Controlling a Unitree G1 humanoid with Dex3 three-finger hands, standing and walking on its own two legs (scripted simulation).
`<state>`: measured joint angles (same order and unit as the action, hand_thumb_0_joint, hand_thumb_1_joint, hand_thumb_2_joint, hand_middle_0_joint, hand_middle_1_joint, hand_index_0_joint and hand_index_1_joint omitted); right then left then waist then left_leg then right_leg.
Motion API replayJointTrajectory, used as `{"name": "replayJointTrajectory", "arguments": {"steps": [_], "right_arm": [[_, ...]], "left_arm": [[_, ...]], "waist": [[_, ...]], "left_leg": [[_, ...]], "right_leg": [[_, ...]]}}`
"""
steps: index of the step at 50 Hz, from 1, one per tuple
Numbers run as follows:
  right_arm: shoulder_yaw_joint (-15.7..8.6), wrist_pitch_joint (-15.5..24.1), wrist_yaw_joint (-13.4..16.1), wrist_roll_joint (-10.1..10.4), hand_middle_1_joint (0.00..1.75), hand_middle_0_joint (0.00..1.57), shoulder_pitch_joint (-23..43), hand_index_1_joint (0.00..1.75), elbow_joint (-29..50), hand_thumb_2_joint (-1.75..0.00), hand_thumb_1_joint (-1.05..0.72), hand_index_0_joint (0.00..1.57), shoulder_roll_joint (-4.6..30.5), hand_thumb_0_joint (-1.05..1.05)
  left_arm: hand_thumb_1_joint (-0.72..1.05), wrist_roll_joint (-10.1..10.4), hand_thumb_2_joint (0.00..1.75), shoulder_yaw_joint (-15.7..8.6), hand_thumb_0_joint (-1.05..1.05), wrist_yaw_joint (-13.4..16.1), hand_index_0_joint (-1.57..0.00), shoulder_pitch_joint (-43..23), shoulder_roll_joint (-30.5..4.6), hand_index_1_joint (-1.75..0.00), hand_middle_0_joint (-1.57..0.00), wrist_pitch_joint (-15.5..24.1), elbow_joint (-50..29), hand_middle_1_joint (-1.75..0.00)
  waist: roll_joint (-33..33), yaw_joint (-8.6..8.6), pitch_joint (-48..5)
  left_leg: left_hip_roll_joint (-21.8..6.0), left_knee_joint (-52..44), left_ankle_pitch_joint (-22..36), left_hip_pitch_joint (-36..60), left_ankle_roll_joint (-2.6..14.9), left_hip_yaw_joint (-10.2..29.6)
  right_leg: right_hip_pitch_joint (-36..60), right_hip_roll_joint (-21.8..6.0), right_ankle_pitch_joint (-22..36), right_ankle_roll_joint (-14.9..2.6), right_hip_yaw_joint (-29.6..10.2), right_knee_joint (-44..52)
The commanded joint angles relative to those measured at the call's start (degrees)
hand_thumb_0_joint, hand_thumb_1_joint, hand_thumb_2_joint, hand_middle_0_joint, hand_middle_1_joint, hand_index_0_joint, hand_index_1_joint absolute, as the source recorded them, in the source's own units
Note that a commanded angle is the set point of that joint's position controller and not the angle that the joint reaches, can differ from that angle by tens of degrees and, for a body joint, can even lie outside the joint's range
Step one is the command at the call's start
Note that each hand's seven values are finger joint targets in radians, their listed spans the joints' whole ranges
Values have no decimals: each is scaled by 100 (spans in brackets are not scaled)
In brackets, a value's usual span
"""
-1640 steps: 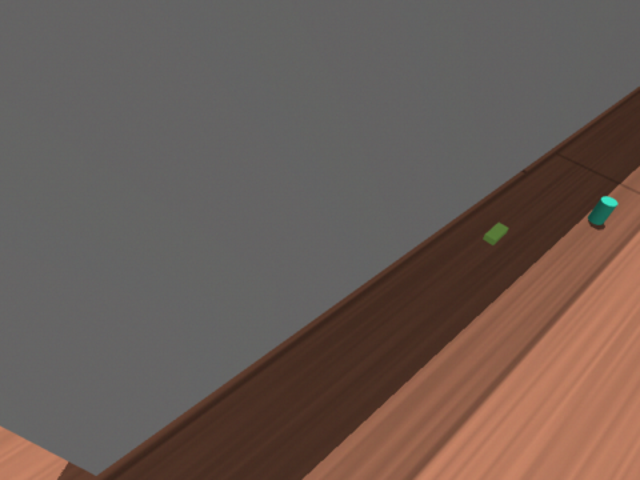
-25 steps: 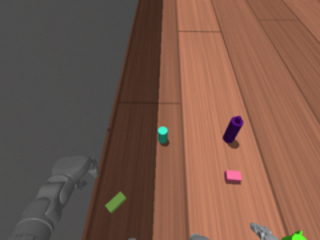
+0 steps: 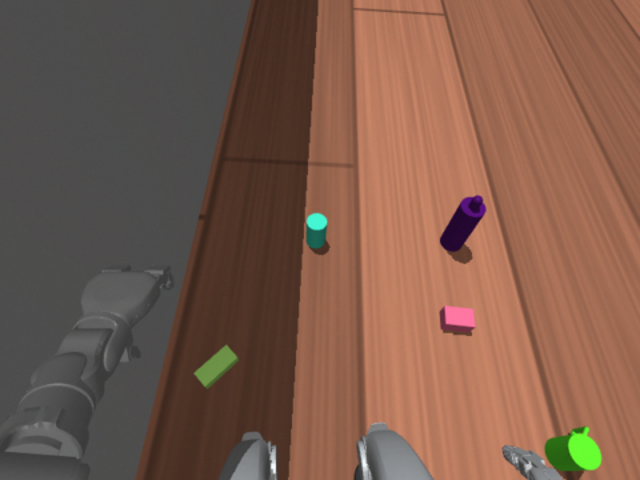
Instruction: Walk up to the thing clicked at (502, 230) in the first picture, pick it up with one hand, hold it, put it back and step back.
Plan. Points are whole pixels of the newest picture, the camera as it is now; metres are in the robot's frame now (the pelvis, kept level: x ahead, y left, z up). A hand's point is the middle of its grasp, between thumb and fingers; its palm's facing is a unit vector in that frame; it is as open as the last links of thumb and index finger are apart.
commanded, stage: go down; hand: left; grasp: from above
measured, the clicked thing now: (216, 366) +0.44 +0.24 -0.67
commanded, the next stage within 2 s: none
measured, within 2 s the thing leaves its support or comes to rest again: neither
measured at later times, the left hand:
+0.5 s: hand (145, 325) +0.38 +0.26 -0.16, palm faces -0.44 +0.05 -0.90, open 13.4 cm
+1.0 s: hand (147, 331) +0.38 +0.27 -0.20, palm faces -0.44 +0.04 -0.90, open 14.1 cm
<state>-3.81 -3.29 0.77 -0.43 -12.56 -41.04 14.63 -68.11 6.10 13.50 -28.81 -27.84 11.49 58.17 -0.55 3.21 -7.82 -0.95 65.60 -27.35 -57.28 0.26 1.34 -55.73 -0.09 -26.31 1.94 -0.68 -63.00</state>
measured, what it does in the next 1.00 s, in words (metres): lowers itself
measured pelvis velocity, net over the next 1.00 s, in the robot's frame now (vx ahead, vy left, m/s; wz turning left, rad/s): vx -0.02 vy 0.01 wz -0.02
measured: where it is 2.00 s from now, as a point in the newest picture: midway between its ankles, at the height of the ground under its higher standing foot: outside the picture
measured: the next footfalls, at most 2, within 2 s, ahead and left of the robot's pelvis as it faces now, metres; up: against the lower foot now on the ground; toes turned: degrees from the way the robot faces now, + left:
none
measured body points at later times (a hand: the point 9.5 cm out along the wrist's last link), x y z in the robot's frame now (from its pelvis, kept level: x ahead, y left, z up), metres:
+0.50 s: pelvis -0.02 +0.01 -0.07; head +0.12 +0.03 +0.36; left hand +0.40 +0.26 -0.11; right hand +0.02 -0.27 -0.19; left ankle +0.04 +0.11 -0.65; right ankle +0.04 -0.14 -0.65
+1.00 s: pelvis -0.02 +0.01 -0.09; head +0.14 +0.04 +0.33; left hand +0.40 +0.27 -0.14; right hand +0.06 -0.27 -0.21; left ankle +0.04 +0.11 -0.65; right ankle +0.04 -0.14 -0.65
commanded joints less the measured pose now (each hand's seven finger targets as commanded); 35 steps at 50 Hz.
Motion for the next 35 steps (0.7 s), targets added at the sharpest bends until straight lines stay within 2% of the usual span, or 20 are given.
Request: {"name": "replayJointTrajectory", "arguments": {"steps": [1, 3, 5, 8, 9, 10, 12, 14, 17, 18, 19, 23, 24, 26, 27, 30, 31, 32, 34, 35], "right_arm": [[-312, 90, 59, -34, 30, 20, -551, 30, 412, -90, -91, 20, 954, 0], [-307, 77, 66, -31, 30, 20, -619, 30, 431, -90, -91, 20, 970, 0], [-309, 73, 75, -33, 30, 20, -616, 30, 438, -90, -91, 20, 987, 0], [-271, 74, 107, -24, 30, 20, -693, 30, 421, -90, -91, 20, 986, 0], [-288, 74, 118, -22, 30, 20, -703, 30, 416, -90, -91, 20, 1005, 0], [-268, 69, 116, -15, 30, 20, -712, 30, 430, -90, -91, 20, 1012, 0], [-267, 85, 121, -14, 30, 20, -737, 30, 410, -90, -90, 20, 1008, 0], [-247, 101, 127, -12, 30, 20, -769, 30, 396, -90, -91, 20, 989, 0], [-231, 140, 108, -15, 30, 20, -778, 30, 369, -90, -90, 20, 1024, 0], [-226, 150, 110, -1, 30, 20, -789, 30, 388, -90, -90, 20, 1005, 0], [-233, 161, 105, -4, 30, 20, -792, 30, 364, -90, -90, 20, 1024, 0], [-229, 190, 87, 0, 30, 20, -843, 30, 313, -90, -90, 20, 999, 0], [-222, 190, 71, -9, 30, 20, -872, 30, 304, -90, -90, 20, 991, 0], [-223, 187, 55, 1, 30, 20, -843, 30, 319, -90, -90, 20, 1000, 0], [-222, 186, 42, -8, 30, 20, -853, 30, 308, -90, -90, 20, 1004, 0], [-240, 181, 24, -15, 30, 20, -862, 30, 297, -90, -91, 20, 994, 0], [-232, 169, 7, -16, 30, 20, -874, 30, 278, -90, -90, 20, 1023, 0], [-259, 171, 5, -20, 30, 20, -850, 30, 280, -90, -90, 20, 1029, 0], [-232, 157, -12, -21, 30, 20, -840, 30, 294, -90, -91, 20, 982, 0], [-266, 153, -14, -21, 30, 20, -849, 30, 299, -90, -91, 20, 1021, 0]], "left_arm": [[-28, 102, 91, -435, 0, 241, -30, -1953, -1338, -80, -33, -84, -670, -77], [-31, 154, 91, -553, 0, 180, -28, -2092, -1555, -81, -30, -84, -852, -78], [-30, 207, 86, -545, 0, 112, -28, -1934, -1507, -80, -29, -125, -736, -78], [-32, 238, 85, -629, 0, 25, -25, -2120, -1692, -82, -25, -113, -901, -81], [-32, 245, 85, -733, 0, 14, -25, -2127, -1855, -81, -26, -89, -914, -81], [-34, 233, 87, -718, 0, -19, -24, -2024, -1825, -83, -24, -87, -796, -82], [-36, 253, 88, -793, 0, -45, -20, -2183, -1898, -86, -20, -31, -891, -86], [-36, 249, 88, -761, 0, -62, -21, -2422, -1926, -86, -22, 34, -1008, -85], [-40, 235, 91, -813, 0, -67, -17, -2286, -1934, -91, -16, 105, -850, -92], [-41, 225, 93, -800, 0, -68, -16, -2480, -1973, -90, -17, 137, -1016, -90], [-42, 198, 93, -804, 0, -60, -16, -2300, -1951, -91, -15, 129, -744, -91], [-46, 197, 97, -779, 0, -22, -12, -2433, -1943, -94, -13, 158, -867, -93], [-47, 187, 98, -799, 0, -21, -11, -2250, -1912, -95, -12, 141, -717, -94], [-47, 163, 98, -830, 0, -5, -13, -2280, -2008, -92, -14, 122, -870, -91], [-49, 162, 99, -791, 0, -4, -11, -2343, -1928, -94, -12, 115, -886, -93], [-49, 152, 100, -793, 0, 7, -11, -2407, -1955, -93, -12, 109, -1067, -92], [-51, 147, 101, -810, 0, -5, -9, -2116, -1883, -95, -11, 80, -762, -93], [-51, 170, 102, -832, 0, -3, -9, -2275, -1926, -95, -10, 101, -996, -93], [-52, 143, 102, -790, 0, -4, -9, -2324, -1907, -96, -10, 92, -1121, -94], [-54, 113, 104, -896, 0, 20, -8, -2322, -2029, -96, -10, 104, -1134, -94]], "waist": [[-348, 121, -2487], [-361, 141, -2671], [-424, 150, -2639], [-466, 216, -2757], [-424, 192, -2747], [-440, 236, -2649], [-557, 237, -2668], [-686, 323, -2658], [-681, 332, -2594], [-794, 341, -2709], [-685, 337, -2641], [-723, 388, -2798], [-641, 416, -2736], [-805, 322, -2882], [-854, 384, -2875], [-946, 360, -3048], [-819, 396, -2897], [-870, 328, -2987], [-1037, 347, -3091], [-964, 306, -3180]], "left_leg": [[133, -313, 1418, 1284, 63, -24], [143, -221, 1254, 1056, 62, -14], [106, -126, 1143, 937, 66, 3], [79, 53, 1052, 685, 63, 41], [76, 99, 868, 598, 70, 44], [74, 109, 778, 538, 64, 62], [49, 132, 558, 479, 33, 124], [38, 222, 366, 389, 41, 129], [9, 266, 140, 280, 4, 265], [19, 301, 108, 297, 13, 244], [24, 355, 68, 234, 21, 244], [64, 568, 168, 90, 45, 171], [68, 639, 263, 4, 56, 162], [61, 649, 411, 118, 37, 172], [52, 692, 492, 86, 29, 203], [31, 770, 708, 221, 21, 230], [27, 801, 792, 141, 13, 279], [7, 760, 756, 215, -12, 320], [23, 860, 971, 256, 5, 267], [20, 836, 862, 259, -4, 297]], "right_leg": [[350, 222, 1156, -360, 178, 296], [347, 222, 1046, -363, 185, 189], [88, 225, 884, -375, 229, 69], [-42, 233, 819, -374, 265, -137], [-106, 224, 680, -369, 259, -147], [-209, 213, 581, -381, 263, -181], [-395, 205, 389, -383, 271, -279], [-605, 207, 240, -387, 271, -323], [-889, 191, 47, -381, 324, -518], [-904, 209, 24, -392, 318, -526], [-953, 202, 0, -382, 317, -547], [-988, 220, 99, -382, 305, -635], [-1005, 207, 175, -377, 309, -647], [-1049, 208, 238, -398, 316, -747], [-1169, 208, 281, -394, 326, -798], [-1215, 219, 405, -400, 354, -895], [-1301, 206, 434, -397, 375, -952], [-1340, 207, 376, -399, 389, -995], [-1331, 219, 527, -406, 380, -1025], [-1285, 219, 453, -409, 386, -1031]]}}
